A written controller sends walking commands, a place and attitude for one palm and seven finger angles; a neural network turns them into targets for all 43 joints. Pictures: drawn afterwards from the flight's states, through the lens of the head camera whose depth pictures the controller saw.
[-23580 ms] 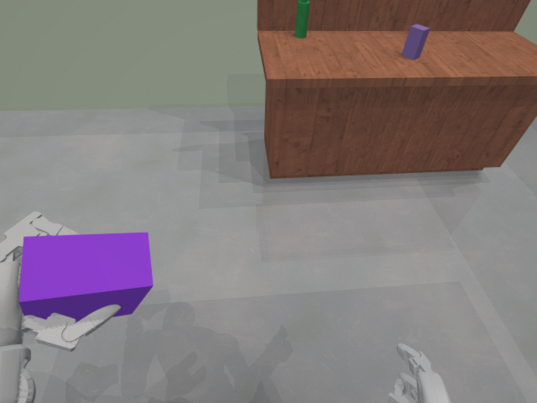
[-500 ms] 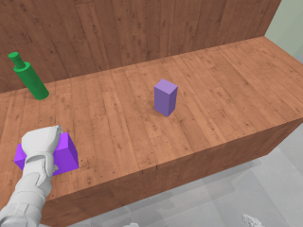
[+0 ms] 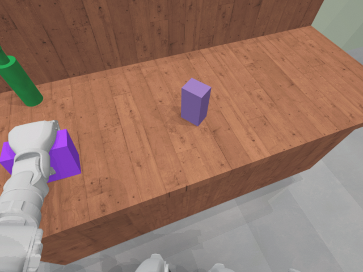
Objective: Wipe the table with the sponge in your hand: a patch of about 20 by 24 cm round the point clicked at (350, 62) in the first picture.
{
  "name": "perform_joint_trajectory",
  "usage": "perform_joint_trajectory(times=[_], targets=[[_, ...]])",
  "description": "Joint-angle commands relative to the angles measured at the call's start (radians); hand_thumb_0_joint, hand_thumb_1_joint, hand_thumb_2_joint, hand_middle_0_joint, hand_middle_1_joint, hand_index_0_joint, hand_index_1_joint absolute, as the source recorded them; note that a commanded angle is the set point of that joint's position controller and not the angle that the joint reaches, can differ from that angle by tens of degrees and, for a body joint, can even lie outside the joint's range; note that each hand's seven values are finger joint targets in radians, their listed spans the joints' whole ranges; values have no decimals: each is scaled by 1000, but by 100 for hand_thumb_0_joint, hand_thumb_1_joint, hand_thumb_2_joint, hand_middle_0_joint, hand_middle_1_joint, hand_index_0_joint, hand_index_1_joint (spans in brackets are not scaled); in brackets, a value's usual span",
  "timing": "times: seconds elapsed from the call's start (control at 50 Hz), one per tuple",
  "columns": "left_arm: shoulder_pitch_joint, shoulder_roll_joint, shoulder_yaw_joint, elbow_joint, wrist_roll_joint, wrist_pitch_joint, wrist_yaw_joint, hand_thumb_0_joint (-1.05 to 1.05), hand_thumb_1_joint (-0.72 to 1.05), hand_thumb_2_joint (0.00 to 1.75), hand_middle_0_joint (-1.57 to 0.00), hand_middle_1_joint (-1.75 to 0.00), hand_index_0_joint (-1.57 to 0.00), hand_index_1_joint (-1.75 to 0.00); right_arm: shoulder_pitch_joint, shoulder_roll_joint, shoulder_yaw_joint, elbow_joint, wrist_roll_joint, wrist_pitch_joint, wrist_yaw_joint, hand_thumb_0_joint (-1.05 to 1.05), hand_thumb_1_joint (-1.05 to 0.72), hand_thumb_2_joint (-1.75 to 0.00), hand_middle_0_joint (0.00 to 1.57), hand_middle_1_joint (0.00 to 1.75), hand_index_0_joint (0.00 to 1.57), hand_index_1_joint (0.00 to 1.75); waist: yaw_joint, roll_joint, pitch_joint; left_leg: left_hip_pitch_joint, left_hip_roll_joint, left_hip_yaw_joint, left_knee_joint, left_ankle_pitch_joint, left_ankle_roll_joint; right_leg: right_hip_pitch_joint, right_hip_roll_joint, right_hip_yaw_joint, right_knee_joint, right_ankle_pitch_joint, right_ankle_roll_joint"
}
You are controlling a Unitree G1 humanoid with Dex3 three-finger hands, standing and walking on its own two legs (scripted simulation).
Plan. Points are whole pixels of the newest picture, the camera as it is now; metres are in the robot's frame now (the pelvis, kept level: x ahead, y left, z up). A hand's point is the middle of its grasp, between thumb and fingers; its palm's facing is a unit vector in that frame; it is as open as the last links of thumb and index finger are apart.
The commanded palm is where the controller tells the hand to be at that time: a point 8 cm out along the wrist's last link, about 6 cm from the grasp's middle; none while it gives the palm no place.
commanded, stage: wipe forward along the first lane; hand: left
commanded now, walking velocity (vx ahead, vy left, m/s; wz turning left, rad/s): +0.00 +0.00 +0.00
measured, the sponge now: (48, 163) +0.36 +0.36 -0.04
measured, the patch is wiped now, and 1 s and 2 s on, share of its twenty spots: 0.20 0.45 0.55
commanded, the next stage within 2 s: slide across to the middle lane in 0.52 s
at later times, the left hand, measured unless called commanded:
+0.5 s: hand (43, 131) +0.43 +0.38 +0.00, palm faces -0.15 +0.03 -0.99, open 10.0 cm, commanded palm +0.43 +0.35 +0.03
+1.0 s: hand (55, 120) +0.47 +0.36 +0.01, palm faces -0.16 +0.01 -0.99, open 10.0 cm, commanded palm +0.46 +0.31 +0.06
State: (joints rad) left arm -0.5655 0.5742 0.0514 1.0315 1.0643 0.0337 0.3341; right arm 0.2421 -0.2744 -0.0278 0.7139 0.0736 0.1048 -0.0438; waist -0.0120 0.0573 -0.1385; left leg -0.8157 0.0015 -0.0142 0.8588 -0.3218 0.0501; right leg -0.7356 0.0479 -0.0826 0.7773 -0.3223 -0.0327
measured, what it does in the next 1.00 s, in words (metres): shifts its weight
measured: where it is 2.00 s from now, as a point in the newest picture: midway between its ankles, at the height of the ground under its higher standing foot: outside the picture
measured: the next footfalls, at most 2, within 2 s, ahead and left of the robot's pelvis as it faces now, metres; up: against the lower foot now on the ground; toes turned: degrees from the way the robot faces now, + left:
none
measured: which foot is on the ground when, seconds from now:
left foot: down 0.00-1.00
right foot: down 0.00-1.00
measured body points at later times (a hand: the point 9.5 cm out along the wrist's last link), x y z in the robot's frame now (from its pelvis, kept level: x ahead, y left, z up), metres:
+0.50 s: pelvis +0.01 +0.03 +0.00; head +0.11 +0.05 +0.43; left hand +0.43 +0.37 +0.05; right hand +0.08 -0.24 -0.13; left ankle +0.05 +0.09 -0.70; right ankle +0.03 -0.11 -0.70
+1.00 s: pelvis +0.04 +0.03 +0.01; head +0.14 +0.05 +0.45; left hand +0.47 +0.36 +0.06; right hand +0.09 -0.24 -0.12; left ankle +0.05 +0.09 -0.70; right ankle +0.03 -0.11 -0.70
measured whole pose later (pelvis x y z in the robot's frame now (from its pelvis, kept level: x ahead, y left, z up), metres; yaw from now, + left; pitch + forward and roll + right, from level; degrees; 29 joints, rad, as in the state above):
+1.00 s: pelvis +0.04 +0.03 +0.01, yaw +0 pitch +19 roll -5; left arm -0.75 0.56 -0.04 1.10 1.06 0.14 0.30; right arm 0.28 -0.25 -0.03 0.75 0.05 0.14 -0.01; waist -0.05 0.05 -0.14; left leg -0.79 -0.02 -0.01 0.82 -0.36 0.09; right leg -0.69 0.04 -0.07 0.68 -0.33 0.00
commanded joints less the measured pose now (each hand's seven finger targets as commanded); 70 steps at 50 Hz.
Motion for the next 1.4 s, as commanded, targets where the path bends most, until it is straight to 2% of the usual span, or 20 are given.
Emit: perform_joint_trajectory(times=[0.0,0.06,0.1,0.2,0.34,0.38,0.44,0.48,0.6,0.68,0.76,0.88,0.9,0.94,1.04,1.1,1.16,1.24,1.28,1.38], targets=[[-270,241,30,-42,28,25,19,0,10,130,-120,-160,-120,-160,39,-163,-50,-92,-8,-24,-3,0,-90,-90,20,30,20,30,-41,-54,-240,173,-8,-42,-110,0,17,69,-2,63,-142,10,-22],[-287,214,-3,-25,31,31,16,0,10,130,-120,-160,-120,-160,52,-161,-49,-96,-8,-18,2,0,-90,-90,20,30,20,30,-51,-44,-234,183,-8,-44,-112,-4,14,50,1,55,-143,4,-21],[-310,261,32,-2,32,37,13,0,10,130,-120,-160,-120,-160,56,-170,-47,-88,-11,-14,1,0,-90,-90,20,30,20,30,-47,-44,-235,187,-3,-55,-117,1,12,40,2,51,-135,5,-24],[-366,249,10,11,41,38,3,0,10,130,-120,-160,-120,-160,73,-171,-47,-90,-15,-7,4,0,-90,-90,20,30,20,30,-60,-32,-251,220,6,-74,-118,25,5,-2,6,40,-121,16,-26],[-369,177,-33,24,44,37,0,0,10,130,-120,-160,-120,-160,102,-169,-57,-85,-28,4,17,0,-90,-90,20,30,20,30,-62,7,-290,310,21,-107,-105,118,-21,-73,16,16,-95,43,-33],[-367,212,-4,45,39,45,4,0,10,130,-120,-160,-120,-160,106,-175,-56,-80,-28,12,18,0,-90,-90,20,30,20,30,-61,-36,-280,281,20,-101,-103,112,-15,-52,16,21,-103,46,-31],[-440,196,-32,36,41,45,3,0,10,130,-120,-160,-120,-160,112,-175,-55,-76,-29,12,18,0,-90,-90,20,30,20,30,-83,-22,-278,291,23,-108,-103,114,-18,-79,15,18,-97,47,-29],[-439,227,-18,73,57,55,3,0,10,130,-120,-160,-120,-160,116,-181,-52,-73,-29,16,18,0,-90,-90,20,30,20,30,-81,-29,-256,270,22,-115,-106,87,-21,-89,15,18,-93,30,-31],[-513,271,2,77,58,59,-13,0,10,130,-120,-160,-120,-160,138,-187,-52,-67,-33,16,19,0,-90,-90,20,30,20,30,-84,12,-305,301,28,-122,-93,129,-28,-98,16,19,-83,49,-34],[-503,153,-73,4,36,55,-29,0,10,130,-120,-160,-120,-160,141,-168,-60,-71,-34,16,28,0,-90,-90,20,30,20,30,-87,48,-365,403,38,-129,-94,206,-41,-95,23,11,-96,74,-31],[-475,130,-67,-30,-9,58,-32,0,10,130,-120,-160,-120,-160,135,-161,-63,-60,-28,18,26,0,-90,-90,20,30,20,30,-79,32,-373,432,38,-123,-109,253,-38,-42,23,15,-122,101,-28],[-539,113,-93,-65,-3,83,-28,0,10,130,-120,-160,-120,-160,123,-158,-60,-35,-24,15,25,0,-90,-90,20,30,20,30,-93,55,-338,473,40,-123,-146,270,-40,-13,20,17,-156,119,-29],[-538,142,-61,-77,-4,81,-25,0,10,130,-120,-160,-120,-160,121,-161,-61,-29,-24,15,23,0,-90,-90,20,30,20,30,-82,64,-357,489,43,-130,-148,306,-47,1,19,18,-152,132,-32],[-499,86,-99,-70,-4,85,-28,0,10,130,-120,-160,-120,-160,123,-153,-63,-30,-25,16,29,0,-90,-90,20,30,20,30,-81,64,-357,511,43,-123,-147,357,-48,12,21,14,-163,153,-30],[-469,64,-95,-77,-6,97,-17,0,10,130,-120,-160,-120,-160,108,-149,-63,-33,-28,23,38,0,-90,-90,20,30,20,30,-70,52,-355,522,44,-107,-153,450,-49,66,18,17,-178,214,-30],[-476,94,-63,-72,2,109,-4,0,10,130,-120,-160,-120,-160,99,-152,-62,-29,-28,32,40,0,-90,-90,20,30,20,30,-65,35,-349,514,45,-107,-157,501,-53,95,14,21,-174,251,-30],[-440,45,-86,-75,2,121,7,0,10,130,-120,-160,-120,-160,96,-148,-68,-32,-34,34,49,0,-90,-90,20,30,20,30,-60,30,-372,531,45,-97,-149,538,-50,113,14,21,-178,285,-28],[-458,34,-91,-85,-1,134,17,0,10,130,-120,-160,-120,-160,85,-146,-68,-30,-34,39,50,0,-90,-90,20,30,20,30,-65,23,-377,521,39,-84,-148,546,-46,144,9,27,-180,329,-26],[-470,-21,-134,-74,5,146,20,0,10,130,-120,-160,-120,-160,77,-140,-69,-24,-34,42,52,0,-90,-90,20,30,20,30,-79,19,-362,524,39,-80,-146,532,-43,129,9,28,-183,325,-24],[-417,7,-100,-46,0,168,30,0,10,130,-120,-160,-120,-160,64,-141,-65,-25,-33,43,48,0,-90,-90,20,30,20,30,-57,-12,-376,472,23,-53,-158,476,-27,210,2,38,-187,371,-24]])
